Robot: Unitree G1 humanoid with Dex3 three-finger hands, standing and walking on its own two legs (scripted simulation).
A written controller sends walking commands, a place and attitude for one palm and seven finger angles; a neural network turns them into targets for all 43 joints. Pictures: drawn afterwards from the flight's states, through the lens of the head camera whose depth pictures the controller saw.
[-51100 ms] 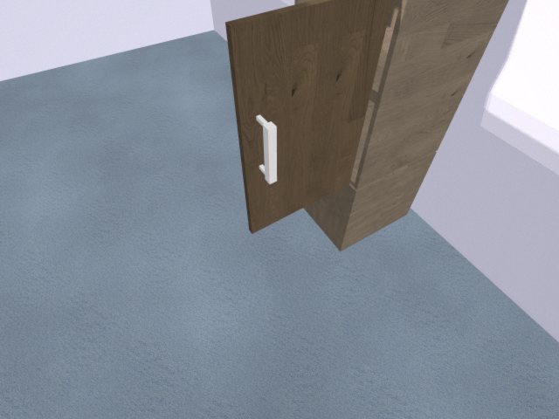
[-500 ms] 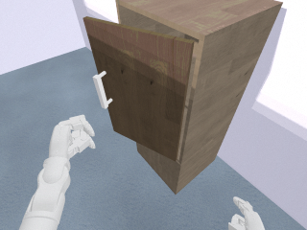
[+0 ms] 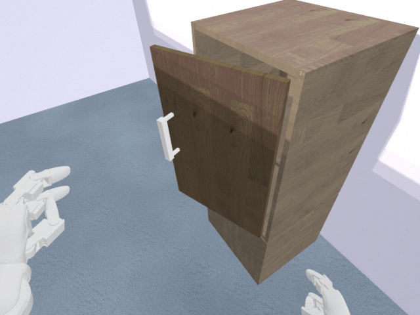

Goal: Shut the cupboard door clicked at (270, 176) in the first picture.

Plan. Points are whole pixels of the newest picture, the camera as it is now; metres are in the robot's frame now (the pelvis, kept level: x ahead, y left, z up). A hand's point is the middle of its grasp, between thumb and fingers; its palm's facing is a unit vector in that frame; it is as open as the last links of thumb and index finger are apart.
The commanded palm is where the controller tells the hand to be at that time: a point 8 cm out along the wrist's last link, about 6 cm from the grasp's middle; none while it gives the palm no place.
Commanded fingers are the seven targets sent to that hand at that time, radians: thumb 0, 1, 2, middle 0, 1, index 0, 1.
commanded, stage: draw the hand back to the body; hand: left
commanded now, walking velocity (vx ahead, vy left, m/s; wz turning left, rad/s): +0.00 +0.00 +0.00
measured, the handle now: (170, 137) +0.63 +0.21 -0.03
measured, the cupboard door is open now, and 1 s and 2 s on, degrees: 21 21 21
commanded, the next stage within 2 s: step back with the hand held close in 0.42 s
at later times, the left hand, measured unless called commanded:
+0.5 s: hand (59, 227) +0.19 +0.25 +0.16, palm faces +0.44 -0.80 -0.40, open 7.4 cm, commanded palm +0.14 +0.28 +0.17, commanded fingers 0.00 0.90 0.90 -0.20 -0.30 -0.20 -0.30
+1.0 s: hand (35, 239) +0.17 +0.27 +0.16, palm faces +0.39 -0.77 -0.50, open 7.4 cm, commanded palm +0.11 +0.31 +0.17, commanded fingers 0.00 0.90 0.90 -0.20 -0.30 -0.20 -0.30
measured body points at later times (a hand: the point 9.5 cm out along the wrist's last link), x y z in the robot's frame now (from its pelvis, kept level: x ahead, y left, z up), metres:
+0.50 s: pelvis +0.00 -0.02 +0.00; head -0.04 -0.04 +0.45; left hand +0.16 +0.29 +0.18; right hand +0.19 -0.24 -0.08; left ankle +0.00 +0.09 -0.74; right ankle -0.03 -0.11 -0.74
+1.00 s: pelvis -0.03 +0.01 -0.01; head -0.03 -0.01 +0.44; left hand +0.14 +0.31 +0.18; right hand +0.14 -0.24 -0.09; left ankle +0.00 +0.09 -0.74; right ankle -0.03 -0.11 -0.74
